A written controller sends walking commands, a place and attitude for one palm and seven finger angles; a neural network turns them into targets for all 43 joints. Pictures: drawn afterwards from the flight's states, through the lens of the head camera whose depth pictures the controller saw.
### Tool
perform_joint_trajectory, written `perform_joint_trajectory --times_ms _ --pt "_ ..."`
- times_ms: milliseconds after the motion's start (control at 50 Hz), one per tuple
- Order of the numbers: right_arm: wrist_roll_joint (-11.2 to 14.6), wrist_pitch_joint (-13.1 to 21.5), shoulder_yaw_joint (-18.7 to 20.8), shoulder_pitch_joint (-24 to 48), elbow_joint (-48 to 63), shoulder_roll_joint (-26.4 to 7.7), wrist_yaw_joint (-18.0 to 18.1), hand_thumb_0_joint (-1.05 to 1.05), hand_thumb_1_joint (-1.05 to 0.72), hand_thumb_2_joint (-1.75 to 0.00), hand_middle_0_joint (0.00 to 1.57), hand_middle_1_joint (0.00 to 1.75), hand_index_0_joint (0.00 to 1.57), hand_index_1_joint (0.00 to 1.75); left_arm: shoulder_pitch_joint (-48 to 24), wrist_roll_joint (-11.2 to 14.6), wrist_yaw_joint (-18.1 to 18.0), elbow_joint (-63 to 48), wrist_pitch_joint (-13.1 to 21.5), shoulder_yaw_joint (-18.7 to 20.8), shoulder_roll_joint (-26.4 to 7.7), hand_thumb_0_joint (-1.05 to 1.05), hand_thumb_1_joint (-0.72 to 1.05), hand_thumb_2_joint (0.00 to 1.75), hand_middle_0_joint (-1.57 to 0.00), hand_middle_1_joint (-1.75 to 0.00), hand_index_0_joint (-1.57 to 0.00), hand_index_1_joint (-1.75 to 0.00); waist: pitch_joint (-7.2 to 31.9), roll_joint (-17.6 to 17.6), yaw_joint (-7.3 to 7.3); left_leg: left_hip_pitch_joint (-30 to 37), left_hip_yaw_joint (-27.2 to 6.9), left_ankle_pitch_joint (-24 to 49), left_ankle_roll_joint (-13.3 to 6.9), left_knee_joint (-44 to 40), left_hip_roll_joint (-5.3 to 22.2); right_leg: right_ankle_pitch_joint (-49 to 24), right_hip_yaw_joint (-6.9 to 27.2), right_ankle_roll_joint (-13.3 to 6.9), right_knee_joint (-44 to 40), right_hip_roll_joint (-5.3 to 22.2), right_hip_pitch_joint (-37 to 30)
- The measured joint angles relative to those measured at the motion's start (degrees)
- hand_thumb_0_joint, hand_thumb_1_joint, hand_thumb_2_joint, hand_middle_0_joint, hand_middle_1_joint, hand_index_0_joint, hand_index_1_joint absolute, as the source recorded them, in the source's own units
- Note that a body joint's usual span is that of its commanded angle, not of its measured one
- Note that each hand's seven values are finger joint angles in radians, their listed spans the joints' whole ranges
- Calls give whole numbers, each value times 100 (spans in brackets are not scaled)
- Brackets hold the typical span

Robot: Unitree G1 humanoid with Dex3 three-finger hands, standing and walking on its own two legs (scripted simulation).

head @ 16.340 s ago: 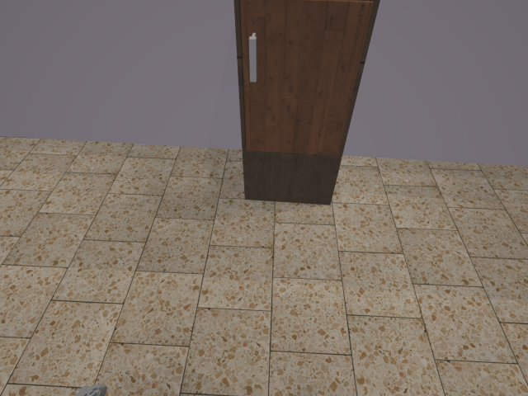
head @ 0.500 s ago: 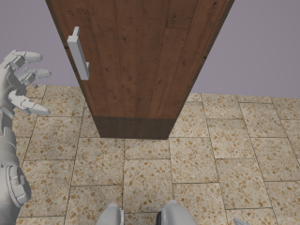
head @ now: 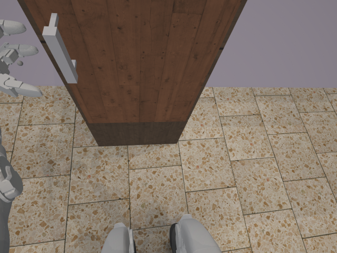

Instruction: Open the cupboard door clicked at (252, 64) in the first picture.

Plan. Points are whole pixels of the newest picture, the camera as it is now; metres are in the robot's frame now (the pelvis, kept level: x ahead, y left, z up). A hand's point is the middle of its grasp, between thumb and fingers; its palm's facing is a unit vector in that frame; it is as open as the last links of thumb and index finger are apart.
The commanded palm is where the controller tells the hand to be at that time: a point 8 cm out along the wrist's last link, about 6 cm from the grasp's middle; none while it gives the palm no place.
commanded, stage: move the hooked fingers beside the handle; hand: left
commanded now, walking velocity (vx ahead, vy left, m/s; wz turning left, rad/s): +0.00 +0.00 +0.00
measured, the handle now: (64, 51) +0.55 +0.19 +0.07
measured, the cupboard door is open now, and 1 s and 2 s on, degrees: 0 0 0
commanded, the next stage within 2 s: slide the fingers in behind the handle in 0.80 s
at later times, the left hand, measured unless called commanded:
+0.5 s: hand (20, 66) +0.50 +0.27 +0.08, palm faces -0.01 -1.00 -0.02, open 14.0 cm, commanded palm +0.48 +0.30 +0.08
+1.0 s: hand (19, 67) +0.49 +0.27 +0.08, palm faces -0.02 -1.00 -0.01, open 14.0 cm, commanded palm +0.48 +0.30 +0.08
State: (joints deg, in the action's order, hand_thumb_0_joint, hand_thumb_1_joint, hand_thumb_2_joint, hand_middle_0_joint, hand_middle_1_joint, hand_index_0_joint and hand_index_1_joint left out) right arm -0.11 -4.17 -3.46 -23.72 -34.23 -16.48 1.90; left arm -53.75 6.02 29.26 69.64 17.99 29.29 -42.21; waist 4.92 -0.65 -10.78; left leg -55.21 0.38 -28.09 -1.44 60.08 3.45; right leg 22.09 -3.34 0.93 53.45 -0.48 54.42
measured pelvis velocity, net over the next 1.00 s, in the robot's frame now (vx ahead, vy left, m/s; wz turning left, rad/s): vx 0.00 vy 0.00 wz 0.00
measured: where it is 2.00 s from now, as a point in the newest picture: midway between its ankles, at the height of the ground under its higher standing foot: outside the picture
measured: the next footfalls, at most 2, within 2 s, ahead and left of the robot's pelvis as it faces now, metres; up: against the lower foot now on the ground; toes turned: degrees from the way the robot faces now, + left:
none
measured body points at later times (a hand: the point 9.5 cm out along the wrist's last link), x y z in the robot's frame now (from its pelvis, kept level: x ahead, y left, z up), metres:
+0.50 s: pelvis +0.01 -0.01 +0.01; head +0.16 +0.03 +0.43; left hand +0.49 +0.32 +0.08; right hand +0.02 -0.28 -0.09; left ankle -0.01 +0.10 -0.67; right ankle +0.03 -0.14 -0.67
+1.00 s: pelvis +0.00 +0.00 +0.00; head +0.15 +0.03 +0.43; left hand +0.49 +0.32 +0.09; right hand +0.01 -0.27 -0.10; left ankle -0.01 +0.10 -0.67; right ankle +0.03 -0.14 -0.67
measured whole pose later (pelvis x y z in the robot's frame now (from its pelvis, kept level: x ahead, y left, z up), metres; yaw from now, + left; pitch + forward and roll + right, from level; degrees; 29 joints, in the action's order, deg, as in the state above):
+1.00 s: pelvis +0.00 +0.00 +0.00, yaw +0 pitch +23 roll -4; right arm 0.3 -5.7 -3.4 -22.8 -33.2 -16.0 1.3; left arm -50.5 7.6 29.3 67.7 19.4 29.0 -40.9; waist 5.1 -0.8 -9.9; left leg -54.3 0.1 -28.4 -1.1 60.1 3.8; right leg 22.4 -3.5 0.6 53.4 -0.9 53.5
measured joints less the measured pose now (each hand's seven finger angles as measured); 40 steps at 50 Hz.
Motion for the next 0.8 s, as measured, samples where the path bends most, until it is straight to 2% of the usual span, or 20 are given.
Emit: perform_joint_trajectory --times_ms 80,220,360,540,680,800 --pt "-20 -75 -8 -25 54 11 -24 0 -91 -90 21 30 20 30 -105 -86 -85 55 -31 12 -47 -1 -50 30 -30 -120 -30 -120 -5 -23 -63 -40 11 -11 2 -2 18 -1 13 -2 -9 -19 47" --pt "-23 -168 -6 -71 196 37 -71 0 -91 -90 21 30 20 30 173 -122 -120 -56 -27 238 -41 -1 -50 30 -30 -120 -30 -120 -2 -36 -92 19 79 -36 7 -62 67 -1 80 -9 -51 -69 34" --pt "-2 -201 28 -37 163 56 -97 0 -91 -90 21 30 20 30 395 -1 -96 -288 79 254 61 -1 -50 30 -30 -120 -30 -120 4 -11 10 114 47 -49 34 -109 75 25 50 -29 -95 -80 -70" --pt "28 -206 67 129 148 9 -71 0 -91 -90 21 30 20 30 469 125 -5 -298 59 -4 201 -1 -50 30 -30 -120 -30 -120 58 1 114 240 -25 -44 53 -155 46 51 -20 -45 -141 -56 -230" --pt "27 -147 43 282 208 -7 -42 0 -91 -90 21 30 20 30 306 28 -80 -142 97 -34 172 -1 -50 30 -30 -120 -30 -120 33 24 79 144 -60 -57 58 -46 37 75 -49 -55 -31 -45 -146" --pt "33 -143 26 264 202 16 -48 0 -91 -90 21 30 20 30 313 77 -31 -184 129 26 153 -1 -50 30 -30 -120 -30 -120 29 10 77 118 -45 -58 53 -13 47 63 -31 -52 -4 -56 -112"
